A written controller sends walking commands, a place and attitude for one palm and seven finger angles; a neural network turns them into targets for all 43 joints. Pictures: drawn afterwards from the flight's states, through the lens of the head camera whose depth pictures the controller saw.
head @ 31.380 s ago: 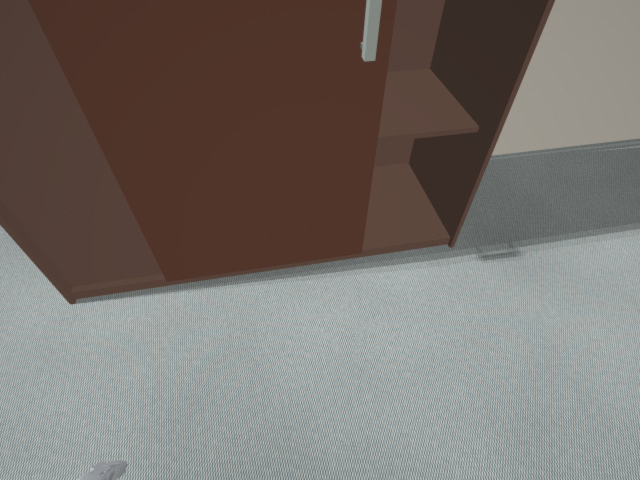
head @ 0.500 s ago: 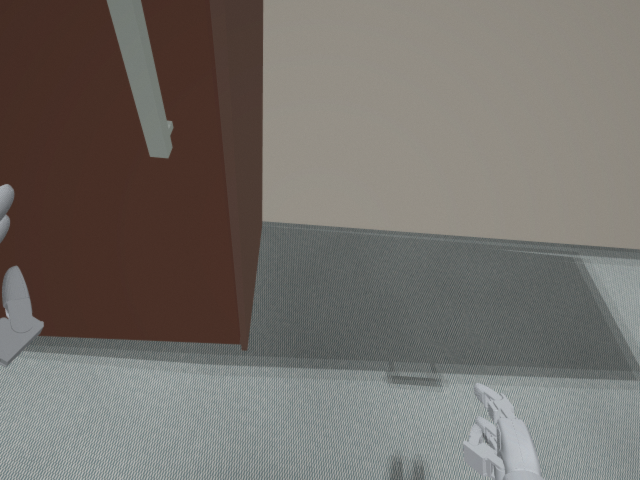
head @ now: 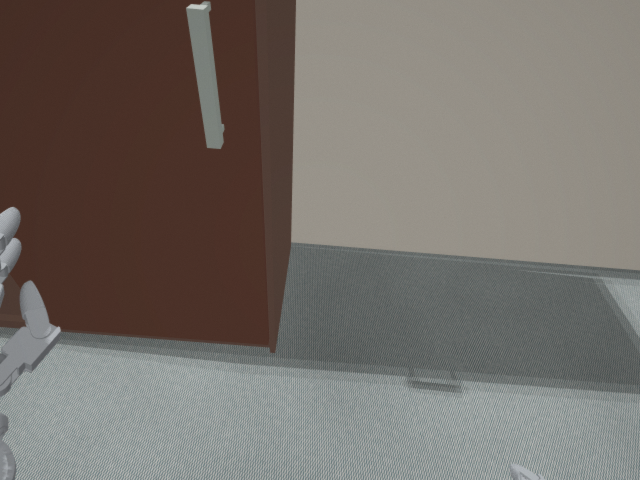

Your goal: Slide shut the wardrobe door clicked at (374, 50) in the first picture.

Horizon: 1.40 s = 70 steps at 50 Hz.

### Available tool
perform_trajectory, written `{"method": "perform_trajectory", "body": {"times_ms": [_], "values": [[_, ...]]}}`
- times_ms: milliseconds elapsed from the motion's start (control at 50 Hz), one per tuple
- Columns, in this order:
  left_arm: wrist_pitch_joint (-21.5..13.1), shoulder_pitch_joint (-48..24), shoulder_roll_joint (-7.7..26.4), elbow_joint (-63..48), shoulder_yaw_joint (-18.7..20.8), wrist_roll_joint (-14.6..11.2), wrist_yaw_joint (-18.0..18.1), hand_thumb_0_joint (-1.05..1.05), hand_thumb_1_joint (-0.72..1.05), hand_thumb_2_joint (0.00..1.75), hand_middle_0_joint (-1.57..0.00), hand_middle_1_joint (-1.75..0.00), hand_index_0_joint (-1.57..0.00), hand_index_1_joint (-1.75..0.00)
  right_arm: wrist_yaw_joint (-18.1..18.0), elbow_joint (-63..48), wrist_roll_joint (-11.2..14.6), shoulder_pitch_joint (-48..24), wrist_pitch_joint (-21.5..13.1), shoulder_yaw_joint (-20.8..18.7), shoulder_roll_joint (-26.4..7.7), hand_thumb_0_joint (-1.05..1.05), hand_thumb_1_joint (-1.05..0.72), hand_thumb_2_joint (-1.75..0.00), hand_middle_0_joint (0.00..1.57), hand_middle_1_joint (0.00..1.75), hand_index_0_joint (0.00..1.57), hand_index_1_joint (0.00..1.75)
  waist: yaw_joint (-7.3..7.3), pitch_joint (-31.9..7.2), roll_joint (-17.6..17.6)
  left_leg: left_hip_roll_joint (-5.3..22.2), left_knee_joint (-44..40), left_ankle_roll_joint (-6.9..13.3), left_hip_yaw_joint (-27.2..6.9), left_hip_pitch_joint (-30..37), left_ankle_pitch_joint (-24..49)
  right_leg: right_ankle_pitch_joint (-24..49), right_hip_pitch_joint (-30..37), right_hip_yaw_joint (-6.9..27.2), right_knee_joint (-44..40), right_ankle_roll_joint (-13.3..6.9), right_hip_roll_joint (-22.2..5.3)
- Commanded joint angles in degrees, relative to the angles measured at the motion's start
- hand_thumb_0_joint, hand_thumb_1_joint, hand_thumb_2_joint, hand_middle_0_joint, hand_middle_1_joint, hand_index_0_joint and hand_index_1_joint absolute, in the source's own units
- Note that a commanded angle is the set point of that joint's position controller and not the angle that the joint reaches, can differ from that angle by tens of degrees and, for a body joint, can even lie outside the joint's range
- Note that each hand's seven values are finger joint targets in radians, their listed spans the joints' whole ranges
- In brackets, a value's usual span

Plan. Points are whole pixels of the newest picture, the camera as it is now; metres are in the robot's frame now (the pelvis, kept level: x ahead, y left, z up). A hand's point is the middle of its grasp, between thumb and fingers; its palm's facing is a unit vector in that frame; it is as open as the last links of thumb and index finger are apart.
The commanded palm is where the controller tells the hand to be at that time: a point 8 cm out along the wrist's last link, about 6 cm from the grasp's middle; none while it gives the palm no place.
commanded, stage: stop stepping back and stand still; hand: left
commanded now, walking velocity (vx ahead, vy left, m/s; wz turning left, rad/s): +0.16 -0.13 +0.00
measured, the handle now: (210, 79) +0.71 +0.24 +0.20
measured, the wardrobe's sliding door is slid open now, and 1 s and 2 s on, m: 0.00 0.00 0.00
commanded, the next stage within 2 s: let the arm hang, fingers relaxed in 0.36 s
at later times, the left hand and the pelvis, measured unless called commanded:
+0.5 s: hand (34, 360) +0.19 +0.28 +0.14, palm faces +0.43 -0.78 -0.45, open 7.4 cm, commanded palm none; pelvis -0.02 +0.01 -0.01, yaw +0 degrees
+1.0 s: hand out of the picture -0.05 +0.21 -0.17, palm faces +0.01 -0.97 -0.22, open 7.2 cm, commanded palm none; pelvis -0.01 +0.01 +0.01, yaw +0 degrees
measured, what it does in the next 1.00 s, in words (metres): stands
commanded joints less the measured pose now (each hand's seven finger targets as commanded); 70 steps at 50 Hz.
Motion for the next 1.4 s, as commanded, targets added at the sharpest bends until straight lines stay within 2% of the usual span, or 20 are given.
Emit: {"method": "perform_trajectory", "body": {"times_ms": [0, 40, 120, 160, 180, 200, 220, 260, 300, 360, 380, 420, 440, 500, 560, 580, 660, 760, 1040, 1380], "values": [[-5.29, -2.99, 12.74, -17.47, 8.40, -0.02, 0.56, 0.00, 0.90, 0.90, -0.20, -0.30, -0.20, -0.30, -0.64, -11.05, -0.83, -10.04, -4.37, -0.74, -5.13, 0.00, -0.90, -0.90, 0.20, 0.30, 0.20, 0.30, 0.11, 3.05, 16.90, 11.27, -17.66, 4.47, -15.15, -1.57, -11.46, -4.42, -3.81, 0.14, 5.45, 0.74, 1.10], [-5.13, -3.87, 11.44, -15.27, 7.93, 0.71, 0.81, 0.00, 0.90, 0.90, -0.20, -0.30, -0.20, -0.30, -0.59, -10.54, -1.07, -9.76, -4.94, -0.76, -5.00, 0.00, -0.90, -0.90, 0.20, 0.30, 0.20, 0.30, -0.04, 6.51, 14.14, 12.96, -19.28, 5.66, -15.82, -5.46, -15.85, -5.53, -3.36, 0.65, 7.44, 0.72, 1.20], [-4.30, -4.81, 10.75, -11.21, 7.36, 0.88, 0.66, 0.00, 0.90, 0.90, -0.20, -0.30, -0.20, -0.30, 0.10, -10.61, -0.94, -9.66, -5.04, -1.06, -5.38, 0.00, -0.90, -0.90, 0.20, 0.30, 0.20, 0.30, 0.08, 5.65, 9.04, 9.05, -11.96, 3.21, -7.47, -11.40, -17.42, -2.94, 5.92, 1.18, -3.44, -0.72, 0.24], [-3.91, -3.47, 10.92, -9.56, 7.80, 0.69, 0.51, 0.00, 0.90, 0.90, -0.20, -0.30, -0.20, -0.30, 0.41, -10.81, -1.02, -9.05, -4.43, -1.38, -4.65, 0.00, -0.90, -0.90, 0.20, 0.30, 0.20, 0.30, 0.37, 5.54, 0.45, 3.46, -1.94, 1.39, -1.63, -13.60, -17.90, -14.23, 3.25, 10.53, -9.30, -4.16, -4.36], [-3.84, -2.32, 11.31, -9.26, 8.00, 0.44, 0.38, 0.00, 0.90, 0.90, -0.20, -0.30, -0.20, -0.30, 0.62, -10.44, -1.08, -9.38, -4.05, -1.37, -4.01, 0.00, -0.90, -0.90, 0.20, 0.30, 0.20, 0.30, 0.48, 6.03, -5.90, 1.24, 6.76, 0.62, 0.48, -14.36, -13.91, -20.02, 1.06, 20.40, -14.59, -7.28, -9.59], [-3.75, -1.96, 11.73, -9.19, 8.37, 0.15, 0.54, 0.00, 0.90, 0.90, -0.20, -0.30, -0.20, -0.30, 0.95, -10.11, -1.04, -9.32, -3.66, -1.44, -4.23, 0.00, -0.90, -0.90, 0.20, 0.30, 0.20, 0.30, 0.61, 5.48, -8.54, 0.02, 15.06, -0.17, 2.09, -16.20, -9.86, -20.32, 2.58, 27.86, -18.04, -10.39, -14.84], [-4.28, -3.27, 11.67, -10.60, 7.80, 0.10, 0.75, 0.00, 0.90, 0.90, -0.20, -0.30, -0.20, -0.30, 1.21, -10.25, -0.75, -9.84, -3.46, -1.19, -3.71, 0.00, -0.90, -0.90, 0.20, 0.30, 0.20, 0.30, 0.52, 4.98, -8.21, 0.45, 18.58, -0.62, 1.38, -17.99, -8.66, -14.75, 5.64, 29.19, -18.06, -12.44, -17.64], [-5.24, -5.52, 12.31, -13.58, 8.34, 0.14, 1.06, 0.00, 0.90, 0.90, -0.20, -0.30, -0.20, -0.30, 1.34, -10.16, -0.66, -10.00, -3.45, -0.70, -3.59, 0.00, -0.90, -0.90, 0.20, 0.30, 0.20, 0.30, 0.54, 5.11, -3.03, 2.58, 12.99, -0.26, -0.45, -13.73, -10.00, -3.36, 4.44, 22.68, -14.77, -11.91, -17.63], [-5.50, -4.76, 12.34, -14.93, 8.62, 0.23, 1.22, 0.00, 0.90, 0.90, -0.20, -0.30, -0.20, -0.30, 1.02, -9.93, -1.09, -9.86, -3.06, -0.27, -3.22, 0.00, -0.90, -0.90, 0.20, 0.30, 0.20, 0.30, -0.50, 3.56, 1.71, 1.17, -0.22, 0.17, 1.86, 0.03, -1.93, -2.16, -1.93, 12.25, -9.09, -7.32, -11.69], [-6.01, -3.15, 11.15, -15.86, 8.63, -0.12, 1.06, 0.00, 0.90, 0.90, -0.20, -0.30, -0.20, -0.30, 0.60, -12.27, -0.43, -11.08, -3.31, -0.85, -5.39, 0.00, -0.90, -0.90, 0.20, 0.30, 0.20, 0.30, 1.12, 3.44, 13.56, 11.92, -13.20, 4.76, -15.31, 0.83, -3.49, -2.79, -4.89, 1.52, 4.18, 0.01, 0.58], [-5.93, -1.63, 10.81, -12.62, 8.67, 0.07, 0.54, 0.00, 0.90, 0.90, -0.20, -0.30, -0.20, -0.30, 0.59, -11.09, -0.44, -11.27, -3.55, -0.32, -4.04, 0.00, -0.90, -0.90, 0.20, 0.30, 0.20, 0.30, 0.87, 4.20, 13.96, 12.49, -17.54, 4.63, -16.15, -4.00, -14.37, -7.03, -2.25, 2.09, 5.47, 0.43, 0.83], [-5.64, -3.90, 10.67, -12.96, 8.41, 0.70, 0.28, 0.00, 0.90, 0.90, -0.20, -0.30, -0.20, -0.30, 0.34, -11.37, -0.77, -11.15, -4.04, 0.01, -3.63, 0.00, -0.90, -0.90, 0.20, 0.30, 0.20, 0.30, 0.92, 7.88, 13.09, 12.23, -18.62, 4.99, -14.99, -8.38, -15.02, -3.54, 0.13, 2.25, 4.53, 0.77, 0.41], [4.01, -5.64, -1.29, 31.78, -13.77, 5.00, -8.60, 0.00, 0.90, 0.90, -0.20, -0.30, -0.20, -0.30, 5.58, 2.29, -2.33, -11.20, -5.12, -4.18, -13.84, 0.00, -0.90, -0.90, 0.20, 0.30, 0.20, 0.30, -2.29, 9.30, 9.24, 9.32, -5.57, 4.30, -12.10, -5.16, 7.78, -2.24, -10.11, 2.47, 8.55, 0.54, -1.75], [7.97, -6.10, -3.40, 40.53, -15.20, 3.29, -10.30, 0.00, 0.90, 0.90, -0.20, -0.30, -0.20, -0.30, 5.31, 0.48, -2.20, -8.69, 0.66, -1.91, -8.23, 0.00, -0.90, -0.90, 0.20, 0.30, 0.20, 0.30, 1.24, 0.52, -1.26, 8.16, -2.53, 3.40, -7.49, -3.02, 22.57, 3.81, -1.98, 3.37, 1.93, 0.44, -1.95], [6.73, -12.69, 1.83, 51.59, -16.26, 3.28, -10.30, 0.00, 0.90, 0.90, -0.20, -0.30, -0.20, -0.30, 5.71, 1.95, -2.12, -9.27, 2.59, -1.87, -9.38, 0.00, -0.90, -0.90, 0.20, 0.30, 0.20, 0.30, 0.18, 1.51, -14.69, 3.14, 1.44, 0.53, -2.98, -1.64, 13.26, 18.63, -0.54, 10.50, -5.13, -3.09, -8.95], [6.84, -14.55, 2.38, 55.54, -16.83, 3.18, -10.16, 0.00, 0.90, 0.90, -0.20, -0.30, -0.20, -0.30, 5.77, 3.00, -2.43, -8.91, 3.52, -1.77, -8.96, 0.00, -0.90, -0.90, 0.20, 0.30, 0.20, 0.30, -0.38, 2.52, -13.90, 2.10, 0.56, 0.29, -2.67, -0.27, 11.39, 20.01, -1.27, 11.42, -5.98, -3.96, -9.81], [7.84, -16.82, 0.59, 68.84, -19.33, 2.53, -9.49, 0.00, 0.90, 0.90, -0.20, -0.30, -0.20, -0.30, 5.68, 8.24, -2.57, -9.73, 5.12, 0.23, -6.22, 0.00, -0.90, -0.90, 0.20, 0.30, 0.20, 0.30, 0.14, 5.01, 3.89, 4.28, -8.64, 0.71, -4.79, 1.85, 13.15, 9.42, 0.95, 8.64, -7.20, -1.12, -5.23], [7.66, -13.64, -2.31, 80.05, -19.01, 2.55, -9.41, 0.00, 0.90, 0.90, -0.20, -0.30, -0.20, -0.30, 4.74, 14.10, -2.52, -7.72, 5.42, 0.39, -4.15, 0.00, -0.90, -0.90, 0.20, 0.30, 0.20, 0.30, 0.48, 4.39, 11.50, 4.25, -12.40, 0.75, -4.92, 2.44, 4.21, 4.55, 4.22, 8.10, -11.97, -1.84, -4.73], [7.77, -11.50, -4.74, 91.07, -20.40, 2.23, -8.99, 0.00, 0.90, 0.90, -0.20, -0.30, -0.20, -0.30, 3.68, 23.10, -1.92, -1.00, 5.49, 0.50, -2.26, 0.00, -0.90, -0.90, 0.20, 0.30, 0.20, 0.30, 0.19, 7.91, 1.43, 5.03, -14.33, 1.08, -4.92, 4.90, 6.68, 5.08, 3.52, 6.61, -13.85, -1.57, -4.73], [7.61, -11.60, -6.54, 90.97, -19.89, 2.46, -8.63, 0.00, 0.90, 0.90, -0.20, -0.30, -0.20, -0.30, 3.64, 24.66, -2.12, -0.64, 4.91, 0.51, 0.07, 0.00, -0.90, -0.90, 0.20, 0.30, 0.20, 0.30, 0.49, 8.83, 3.57, 4.54, -14.75, 1.22, -4.47, 4.18, 8.61, 6.90, 3.39, 6.68, -12.37, -1.37, -4.68]]}}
